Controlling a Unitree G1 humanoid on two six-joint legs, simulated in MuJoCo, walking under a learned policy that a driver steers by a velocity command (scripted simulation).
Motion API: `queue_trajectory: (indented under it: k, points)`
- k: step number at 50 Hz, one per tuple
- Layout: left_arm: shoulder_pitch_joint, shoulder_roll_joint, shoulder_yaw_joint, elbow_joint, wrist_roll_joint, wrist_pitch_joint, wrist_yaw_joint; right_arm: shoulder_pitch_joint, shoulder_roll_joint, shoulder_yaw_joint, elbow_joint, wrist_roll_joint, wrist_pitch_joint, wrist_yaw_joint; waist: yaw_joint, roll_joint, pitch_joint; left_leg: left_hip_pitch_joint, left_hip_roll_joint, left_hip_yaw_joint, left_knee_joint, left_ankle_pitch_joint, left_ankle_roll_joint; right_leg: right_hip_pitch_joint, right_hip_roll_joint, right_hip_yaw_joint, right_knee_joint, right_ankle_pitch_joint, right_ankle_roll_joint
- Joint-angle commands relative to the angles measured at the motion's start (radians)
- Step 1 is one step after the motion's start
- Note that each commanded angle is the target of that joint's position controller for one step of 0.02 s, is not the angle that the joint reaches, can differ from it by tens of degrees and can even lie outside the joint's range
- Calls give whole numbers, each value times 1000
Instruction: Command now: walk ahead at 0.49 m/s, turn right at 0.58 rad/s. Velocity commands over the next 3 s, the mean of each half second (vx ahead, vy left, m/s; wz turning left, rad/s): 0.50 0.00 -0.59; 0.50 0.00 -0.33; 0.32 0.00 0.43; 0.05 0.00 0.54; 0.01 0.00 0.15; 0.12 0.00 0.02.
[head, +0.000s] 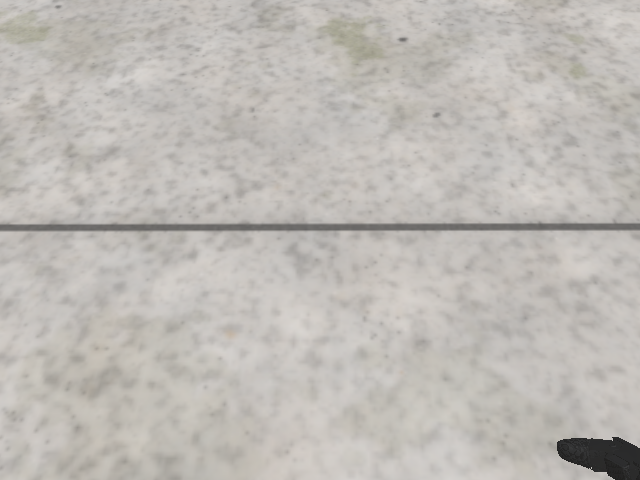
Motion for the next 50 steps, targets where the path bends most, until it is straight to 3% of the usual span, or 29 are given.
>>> queue_trajectory:
  k: [1, 3, 5, 7, 8, 9, 10, 11, 12, 13, 15, 17, 21, 25, 29, 31, 32, 33, 34, 35, 36, 37, 38, 39, 40, 42, 44, 46, 50]
  points:
    - [-1, 176, 52, -64, -14, -6, 14, -80, -41, -6, -68, 19, -6, -3, 23, -109, -30, 218, -98, 86, -219, 113, -24, -143, -184, 168, -94, 100, -135]
    - [25, 169, 52, -55, -23, 6, 16, -110, -74, -17, -76, 32, -17, 9, 32, -126, -40, 208, -113, 54, -303, 70, -15, -41, -219, 251, -45, 22, -135]
    - [19, 155, 49, -56, -18, 16, 16, -94, -108, -37, -69, 33, -29, 20, 18, -161, -52, 231, -121, 30, -368, 3, 17, 51, -247, 324, 24, 1, -118]
    - [-11, 139, 46, -66, -11, 22, 12, 22, -133, -62, -42, 30, -40, 20, -60, -187, -82, 403, -140, 53, -446, -38, 70, 47, -223, 335, 139, 86, -75]
    - [-18, 82, 28, -83, -5, 14, 8, 147, -174, -79, -25, 12, -45, 14, -117, -142, -187, 638, -32, -28, -428, -40, 134, -39, -176, 271, 337, 93, -29]
    - [59, 15, 7, -113, -5, 4, 5, 292, -263, -101, -11, -14, -40, 6, -124, 99, -335, 1011, 209, -369, -448, -118, 270, -328, -51, 115, 675, -148, 48]
    - [109, 61, 6, -127, -25, -10, 4, 340, -247, -105, 19, 12, -23, 15, -112, 339, -373, 1113, 333, -750, -566, -396, 360, -581, -59, 70, 896, -388, 79]
    - [48, 148, 29, -113, -34, -5, 6, 292, -153, -84, -6, 21, -12, 7, -139, 171, -235, 1015, 301, -653, -588, -508, 321, -664, -122, 83, 1010, -294, 94]
    - [-46, 163, 34, -133, -23, 1, 6, 255, -119, -74, -10, 23, 0, 0, -146, 71, -124, 886, 251, -468, -584, -413, 275, -665, -157, 42, 1022, -195, 101]
    - [-88, 144, 34, -148, -10, 4, 3, 217, -101, -65, -7, 17, 6, -1, -125, 28, -54, 767, 193, -338, -603, -283, 254, -633, -184, 31, 983, -127, 103]
    - [-89, 114, 37, -154, -11, 15, -3, 169, -77, -55, 14, 11, 4, 3, -76, 62, 9, 620, 125, -173, -656, -142, 230, -549, -228, 18, 922, -79, 105]
    - [-89, 72, 27, -157, -12, 28, -5, 173, -81, -58, 54, 19, 0, 5, -59, 77, 23, 572, 116, -69, -695, -30, 241, -536, -234, -8, 895, -71, 112]
    - [-157, 51, 20, -172, -6, 31, -9, 190, -124, -75, 110, 17, 2, 2, -66, 47, 17, 624, 131, 61, -704, 121, 248, -570, -252, -18, 705, 48, 123]
    - [-289, 35, 12, -197, -11, 19, -38, 209, -160, -79, 147, 28, 18, -3, -116, 39, 40, 673, 124, 165, -699, 130, 216, -515, -245, -85, 442, 204, 107]
    - [-359, 52, 19, -230, -18, 15, -62, 234, -206, -93, 176, 48, 29, -1, -126, 46, 65, 758, 153, 226, -662, 241, 183, -442, -218, -150, 297, 129, 55]
    - [-306, 89, 40, -228, -9, 21, -61, 226, -233, -103, 177, 57, 38, -3, -77, 78, 16, 800, 150, 267, -526, 594, 166, -317, -152, -206, 262, 21, 9]
    - [-203, 122, 60, -204, -6, 25, -57, 218, -245, -107, 176, 61, 45, -6, -13, 78, -41, 793, 134, 296, -376, 734, 151, -180, -106, -232, 217, 19, -21]
    - [-26, 175, 92, -155, -8, 29, -45, 221, -224, -100, 171, 61, 47, -10, 74, 48, -128, 682, 97, 321, -152, 723, 123, 85, -69, -226, 157, 89, -62]
    - [109, 259, 117, -129, -15, 37, -22, 248, -139, -70, 140, 21, 39, -6, 99, -123, -218, 371, 40, 313, 187, 148, 83, 408, -257, 57, 169, 146, -130]
    - [66, 351, 117, -158, -13, 19, -26, 322, -47, -33, 74, 6, 3, 11, -12, -327, -377, 3, -155, 139, 496, -552, 43, 666, -493, 670, 13, -67, -343]
    - [113, 242, 94, -152, -7, 10, -28, 185, -156, -56, 68, 53, -28, 24, 85, -188, -386, -102, -114, 10, 557, -468, 58, 646, -489, 679, -89, -155, -303]
    - [67, 197, 78, -133, -5, 2, -27, 131, -163, -58, 54, 76, -37, 27, 66, -166, -232, -144, -71, 36, 510, -368, 77, 515, -461, 517, -90, -75, -252]
    - [-9, 162, 64, -142, -9, -2, -25, 127, -146, -52, 64, 55, -37, 19, 15, -59, -157, -77, -22, 39, 427, -284, 77, 345, -418, 394, -84, 37, -208]
    - [-76, 127, 51, -149, -2, -4, -25, 137, -144, -56, 80, 36, -27, 14, -27, -55, -109, -3, 10, 45, 355, -243, 68, 211, -383, 292, -95, 160, -183]
    - [-109, 103, 40, -150, 10, -8, -23, 169, -143, -59, 93, 36, -11, 18, -60, -79, -94, 63, 31, 42, 329, -216, 64, 128, -360, 233, -121, 219, -173]
    - [-115, 108, 39, -122, 14, -24, -21, 203, -114, -56, 117, 37, 17, 20, -82, -88, -79, 102, 31, 62, 288, -181, 47, 50, -350, 154, -161, 311, -176]
    - [-87, 129, 43, -86, 17, -37, -16, 162, -91, -50, 109, 34, 34, 16, -73, -82, -36, 63, 31, 64, 221, -97, 31, 19, -346, 79, -196, 353, -166]
    - [-64, 129, 41, -57, 19, -40, -8, 106, -78, -46, 97, 35, 37, 17, -53, -81, -6, 21, 26, 57, 114, 23, 30, 37, -332, 15, -209, 362, -140]
    - [-45, 144, 41, -20, 19, -45, 0, -5, -53, -37, 76, 46, 28, 38, 1, -84, 32, 52, -23, 76, -140, 230, 55, 81, -324, -84, -236, 290, -85]
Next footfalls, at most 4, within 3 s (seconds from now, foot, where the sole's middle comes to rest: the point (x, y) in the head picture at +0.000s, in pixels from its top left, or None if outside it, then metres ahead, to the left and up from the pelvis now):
0.16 left None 0.28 0.16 -0.78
0.68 right None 0.48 -0.18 -0.78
1.22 left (411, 317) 0.87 -0.12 -0.78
1.70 right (502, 306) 0.91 -0.35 -0.78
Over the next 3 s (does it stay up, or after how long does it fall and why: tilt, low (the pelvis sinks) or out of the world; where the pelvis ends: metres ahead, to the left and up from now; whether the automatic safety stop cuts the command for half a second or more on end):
stays up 0.84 -0.20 -0.02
